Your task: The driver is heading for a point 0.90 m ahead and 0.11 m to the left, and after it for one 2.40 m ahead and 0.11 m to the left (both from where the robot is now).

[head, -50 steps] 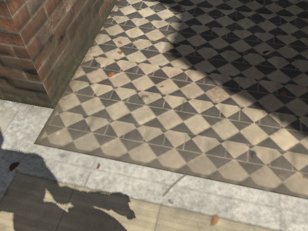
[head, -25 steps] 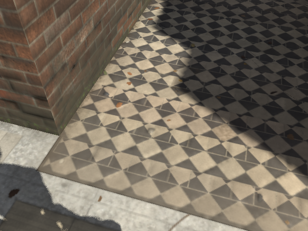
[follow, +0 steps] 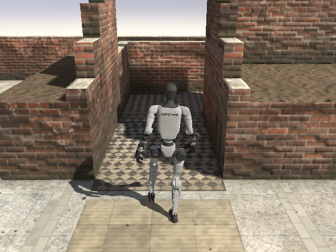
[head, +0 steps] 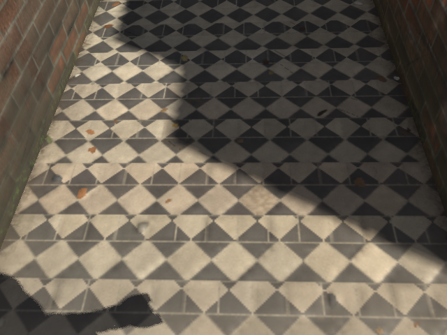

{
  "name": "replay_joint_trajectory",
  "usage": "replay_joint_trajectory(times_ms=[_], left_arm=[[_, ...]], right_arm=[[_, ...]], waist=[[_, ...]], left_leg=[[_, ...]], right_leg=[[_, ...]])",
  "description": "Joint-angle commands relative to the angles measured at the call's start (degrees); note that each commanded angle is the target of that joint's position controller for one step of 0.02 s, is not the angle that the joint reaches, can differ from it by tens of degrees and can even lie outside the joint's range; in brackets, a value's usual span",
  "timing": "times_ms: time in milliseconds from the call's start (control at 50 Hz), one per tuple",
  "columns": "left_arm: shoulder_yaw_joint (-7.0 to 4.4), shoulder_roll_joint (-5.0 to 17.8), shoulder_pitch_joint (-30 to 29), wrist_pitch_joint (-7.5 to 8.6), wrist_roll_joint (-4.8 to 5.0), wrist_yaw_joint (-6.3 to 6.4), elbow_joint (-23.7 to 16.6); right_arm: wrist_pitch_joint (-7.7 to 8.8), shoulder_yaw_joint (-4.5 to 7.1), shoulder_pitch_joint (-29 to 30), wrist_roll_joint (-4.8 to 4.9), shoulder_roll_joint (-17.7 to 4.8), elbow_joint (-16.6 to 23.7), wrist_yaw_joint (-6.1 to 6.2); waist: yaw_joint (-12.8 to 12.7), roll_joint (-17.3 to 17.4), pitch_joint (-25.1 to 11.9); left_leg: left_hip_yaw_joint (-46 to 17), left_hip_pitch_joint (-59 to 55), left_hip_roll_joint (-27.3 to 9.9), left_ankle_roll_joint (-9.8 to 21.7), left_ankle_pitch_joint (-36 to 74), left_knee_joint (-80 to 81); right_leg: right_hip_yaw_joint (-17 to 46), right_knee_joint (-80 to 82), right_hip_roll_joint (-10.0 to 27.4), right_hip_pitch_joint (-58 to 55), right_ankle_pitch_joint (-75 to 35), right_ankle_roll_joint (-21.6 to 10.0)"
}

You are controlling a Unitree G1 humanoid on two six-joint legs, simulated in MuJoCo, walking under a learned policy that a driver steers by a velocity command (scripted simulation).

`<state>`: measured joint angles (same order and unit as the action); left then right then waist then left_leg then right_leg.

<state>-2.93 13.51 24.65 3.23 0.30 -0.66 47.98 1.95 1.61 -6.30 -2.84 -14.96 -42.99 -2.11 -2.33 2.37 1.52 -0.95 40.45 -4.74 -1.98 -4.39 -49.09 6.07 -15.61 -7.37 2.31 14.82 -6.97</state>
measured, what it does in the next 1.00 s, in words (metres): walks ahead: left foot, then right foot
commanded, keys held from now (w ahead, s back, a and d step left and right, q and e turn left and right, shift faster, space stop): w+e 0.10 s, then w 0.24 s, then w+q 0.66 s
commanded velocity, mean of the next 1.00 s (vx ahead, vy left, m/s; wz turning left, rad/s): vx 0.50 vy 0.00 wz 0.07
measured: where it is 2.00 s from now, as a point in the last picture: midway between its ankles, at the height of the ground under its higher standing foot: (218, 205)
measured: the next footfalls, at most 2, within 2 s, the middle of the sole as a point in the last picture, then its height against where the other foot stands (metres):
left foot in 0.18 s outside the picture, level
right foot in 0.68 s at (303, 315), level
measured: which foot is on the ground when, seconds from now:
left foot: up 0.00-0.16, down 0.18-0.68, up 0.70-1.00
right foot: down 0.00-0.20, up 0.22-0.66, down 0.68-1.00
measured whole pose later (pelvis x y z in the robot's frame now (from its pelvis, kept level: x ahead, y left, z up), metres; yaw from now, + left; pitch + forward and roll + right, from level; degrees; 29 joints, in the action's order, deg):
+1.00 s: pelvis +0.54 -0.04 +0.00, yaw +8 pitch +1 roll -1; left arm -2.6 13.6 23.2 5.5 -1.2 0.4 51.2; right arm 0.0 3.9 -7.8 -2.0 -16.2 -45.6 -3.8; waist -2.3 2.7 1.3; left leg 0.6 38.6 -3.9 2.3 -4.7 -53.1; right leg -11.8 -14.5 -0.5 1.3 14.5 -1.9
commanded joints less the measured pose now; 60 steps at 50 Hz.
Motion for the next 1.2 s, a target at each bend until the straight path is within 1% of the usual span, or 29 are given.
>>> replay_joint_trajectory(times_ms=[20, 60, 100, 140, 160, 180, 200, 220, 240, 260, 300, 360, 400, 480, 580, 640, 660, 680, 700, 720, 740, 800, 880, 960, 1060, 1140, 1160, 1180, 1200], left_arm=[[-2.39, 9.5, 4.0, 0.54, -0.08, 0.73, -1.8], [-2.49, 10.0, 4.9, 0.48, -0.43, 1.14, -1.5], [-2.68, 10.9, 3.2, 0.51, -0.66, 1.61, -1.7], [-2.77, 11.9, 0.3, 0.83, -0.94, 1.62, -2.0], [-2.74, 12.1, -0.2, 1.0, -1.0, 1.26, -1.7], [-2.18, 10.1, 0.2, 1.35, -0.89, 0.84, -1.9], [-0.81, 3.4, 9.0, 1.32, 0.68, 0.69, -2.6], [-1.0, 6.6, 11.0, 0.84, 0.0, 0.9, -1.3], [-1.32, 8.4, 5.0, 0.42, -1.35, 0.87, -1.3], [-1.12, 8.3, -0.4, 0.45, -1.84, 0.33, -2.3], [-0.91, 7.1, -3.0, -0.25, -2.5, -0.61, -3.4], [-0.3, 5.4, -2.9, -1.29, -3.09, -1.2, -3.1], [0.19, 4.8, -7.4, -1.33, -3.44, -1.43, -4.7], [1.75, 2.8, -18.5, -0.72, -2.63, -1.74, -8.0], [1.85, 4.1, -24.7, 0.04, -1.78, -0.99, -9.9], [0.99, 5.9, -18.4, 1.04, -1.87, -0.02, -8.3], [0.03, 8.2, -11.6, 1.86, -2.66, 0.69, -6.1], [-1.2, 12.9, -1.6, 2.45, -4.02, 1.55, -5.4], [-2.58, 18.0, -0.4, 1.44, -4.05, 1.8, -5.2], [-1.94, 13.0, -2.8, 0.76, -3.0, 1.68, -5.4], [-0.73, 8.4, -6.9, 0.95, -2.56, 1.41, -6.0], [0.19, 4.5, -9.7, 2.07, -2.03, 1.27, -4.9], [-0.39, 5.2, -6.3, 3.47, -1.18, 1.16, -2.5], [-0.46, 5.0, -4.3, 3.26, -1.45, 1.06, -0.6], [-1.26, 8.0, -1.3, 2.75, -1.49, 1.52, 1.5], [-1.87, 10.8, 0.3, 1.04, -1.66, 2.18, 3.1], [-2.03, 11.6, 0.4, 0.42, -1.62, 2.24, 3.2], [-1.92, 11.6, 0.0, 0.03, -1.64, 2.18, 2.6], [-0.79, 6.9, 1.9, 0.19, -1.31, 1.64, -0.1]], right_arm=[[1.0, -0.06, 9.6, 0.53, -2.7, 6.3, -0.25], [1.3, -0.24, 12.4, 0.96, -3.2, 7.7, -0.18], [1.66, -0.03, 11.1, 1.23, -4.5, 7.9, 0.16], [2.1, 0.87, 1.8, 1.26, -6.7, 4.7, 1.0], [2.58, 1.51, -6.5, 1.32, -7.9, 2.2, 1.71], [3.24, 2.18, -14.7, 0.42, -10.0, 0.9, 2.67], [3.28, 3.65, -19.4, -1.23, -15.8, 1.1, 3.21], [2.42, 3.81, -18.0, 0.25, -13.9, 0.2, 2.44], [2.21, 2.97, -12.0, 1.14, -9.3, 1.1, 2.18], [2.35, 2.11, -8.4, 1.32, -5.7, 1.3, 1.92], [2.85, 1.47, -8.4, 1.29, -4.2, -0.7, 1.99], [4.42, 1.45, -11.3, 2.04, -4.5, -3.3, 1.29], [4.61, 1.62, -12.7, 2.48, -5.3, -4.7, 1.02], [3.72, 2.02, -16.2, 2.65, -6.0, -6.6, 1.14], [3.0, 2.66, -20.2, 2.31, -7.8, -8.3, 1.32], [2.58, 3.23, -18.4, 2.26, -9.1, -8.1, 1.69], [2.69, 2.98, -18.5, 2.55, -7.8, -8.0, 1.6], [3.02, 2.25, -16.7, 3.04, -4.9, -5.5, 1.53], [2.76, 1.39, -21.9, 4.45, -0.2, -3.7, 1.83], [1.64, 2.54, -20.5, 2.67, -5.7, -5.2, 2.26], [1.3, 2.96, -17.4, 2.15, -5.9, -5.2, 1.72], [-0.16, 2.96, -15.0, 1.12, -3.5, -5.0, 0.33], [-1.53, 2.67, -9.7, 0.78, -1.8, -2.7, -0.91], [-1.47, 1.86, -1.3, 0.87, -1.0, 0.6, -1.95], [-1.3, 0.95, 7.5, 0.68, -1.3, 4.1, -2.87], [-1.27, 1.77, 3.9, 0.2, -3.2, 3.8, -1.94], [-0.87, 2.48, -2.2, 0.13, -4.4, 2.1, -1.49], [-0.4, 3.72, -11.9, -0.37, -6.6, -1.1, -0.65], [-0.43, 5.54, -17.2, -0.74, -12.7, -1.9, 0.4]], waist=[[-1.9, -6.3, 1.7], [-2.6, -6.5, 1.9], [-1.2, -6.6, 1.6], [2.7, -6.8, -2.2], [6.5, -5.3, -6.4], [9.8, -3.4, -11.8], [6.4, 9.8, -21.1], [5.7, 11.8, -22.7], [4.4, 3.1, -11.4], [4.3, -1.4, -6.0], [2.3, 1.0, -1.6], [0.9, 2.2, -1.5], [0.9, 2.1, -0.2], [3.4, 1.8, 1.9], [5.3, 2.1, 0.9], [1.5, 1.8, -1.0], [-1.0, -1.2, -4.9], [-5.5, -8.0, -12.9], [-3.1, -19.5, -17.0], [-2.3, -11.7, -11.9], [-0.9, -6.8, -5.4], [2.1, -8.8, -0.5], [2.8, -7.4, -0.4], [1.9, -7.2, 1.9], [0.1, -6.8, 4.1], [2.5, -8.1, 0.2], [5.0, -7.9, -3.5], [9.3, -5.1, -9.0], [9.5, 3.9, -15.7]], left_leg=[[2.6, -0.1, 3.3, -0.1, 5.4, 8.2], [2.3, -1.9, 4.1, 0.8, 6.0, 12.4], [1.0, -7.4, 4.8, 2.3, 5.1, 16.3], [2.0, -20.6, 7.4, 4.6, 0.7, 18.6], [2.8, -30.1, 8.0, 6.0, 1.0, 21.4], [-3.1, -42.7, 1.1, 8.0, -2.9, 21.4], [-28.5, -59.1, -16.8, 15.0, -7.6, 21.3], [-46.5, -58.2, -20.0, 18.8, -14.4, 30.6], [-38.7, -48.2, -17.1, 17.5, -21.0, 33.0], [-30.3, -40.5, -14.3, 16.1, -18.4, 34.1], [-19.5, -32.3, -9.5, 13.9, -7.7, 36.4], [-13.5, -30.1, -7.6, 14.4, 3.3, 38.0], [-11.7, -30.3, -6.8, 15.5, 5.0, 39.9], [-8.5, -28.8, -3.6, 14.6, 5.1, 41.0], [-10.8, -32.5, -4.7, 13.3, 10.6, 35.9], [-12.8, -32.2, -4.4, 11.5, 12.1, 28.0], [-10.5, -29.1, -1.0, 10.1, 12.2, 18.7], [-6.6, -21.4, 3.0, 8.5, 0.3, 2.8], [0.0, -5.0, 10.0, 6.9, -26.3, -11.3], [-2.1, -0.4, 6.2, 7.5, -25.2, -17.9], [-3.4, -0.3, 3.9, 7.7, -19.8, -18.4], [-2.3, -4.4, 0.8, 5.8, -13.3, -15.4], [-1.2, -0.6, 0.3, 4.5, -7.3, -15.3], [1.0, 0.9, 0.1, 3.8, 0.8, -5.2], [6.3, -5.1, 1.4, 6.5, 1.9, 9.3], [10.3, -14.3, 7.4, 11.0, -8.8, 13.5], [10.3, -21.4, 9.7, 12.6, -10.4, 15.5], [7.9, -34.9, 10.3, 14.6, -9.3, 19.3], [-12.4, -52.2, -4.4, 19.2, -18.4, 21.0]], right_leg=[[9.1, 1.5, 12.6, 0.3, -31.6, -4.9], [11.3, 0.6, 13.8, -1.5, -33.6, -4.6], [13.1, -0.9, 14.8, -2.2, -35.9, -3.6], [11.7, -7.8, 14.1, -1.9, -48.1, -1.4], [9.7, -17.6, 11.8, -1.5, -50.7, -0.3], [8.2, -30.5, 9.4, 5.4, -39.0, 0.4], [2.7, -51.1, 2.1, 20.2, -3.9, 2.5], [0.9, -59.3, -0.6, 28.8, 15.3, 2.5], [1.7, -60.7, 3.4, 31.9, 9.2, 2.2], [1.2, -57.6, 5.3, 31.2, 4.7, 2.1], [0.6, -52.8, 7.7, 28.7, 3.7, 2.5], [-1.1, -48.4, 8.4, 27.6, 3.0, 3.4], [-4.0, -43.3, 10.6, 30.7, -0.3, 4.6], [-7.0, -28.0, 11.0, 29.6, -8.6, 7.3], [-7.6, -19.0, 8.6, 24.4, -9.9, 7.7], [-7.4, -11.8, 7.0, 13.3, -6.2, 6.0], [-5.3, -9.3, 8.7, 2.9, -5.5, 4.5], [8.1, -6.7, 22.0, -9.6, 4.4, 1.3], [28.7, -0.3, 34.3, -19.0, 11.7, -4.3], [31.1, 1.6, 33.0, -13.1, 18.4, -5.4], [22.9, 2.4, 29.8, -6.8, 15.6, -4.0], [5.5, 5.2, 23.3, 2.4, -4.1, -0.7], [-3.2, 6.1, 22.8, 1.3, -18.7, -1.3], [-10.8, 6.8, 21.2, 1.6, -22.0, -1.0], [-16.1, 5.9, 22.5, -1.3, -25.7, 0.1], [-20.0, -8.7, 23.3, -7.7, -53.0, 1.2], [-20.6, -18.3, 23.1, -6.8, -55.3, 1.4], [-21.6, -32.3, 22.0, 0.0, -47.2, 2.9], [-21.3, -51.2, 18.4, 18.4, -16.4, 5.3]])
Keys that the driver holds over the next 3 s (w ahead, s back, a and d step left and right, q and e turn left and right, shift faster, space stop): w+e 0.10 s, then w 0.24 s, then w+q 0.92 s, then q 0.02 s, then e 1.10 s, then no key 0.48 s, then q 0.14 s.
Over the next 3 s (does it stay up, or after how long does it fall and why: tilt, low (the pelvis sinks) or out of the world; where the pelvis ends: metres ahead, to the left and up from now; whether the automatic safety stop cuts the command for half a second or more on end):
stays up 0.85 0.10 -0.01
